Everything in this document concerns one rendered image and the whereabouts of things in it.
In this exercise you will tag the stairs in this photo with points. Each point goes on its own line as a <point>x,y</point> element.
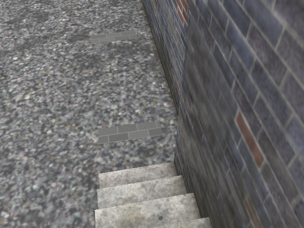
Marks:
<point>151,196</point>

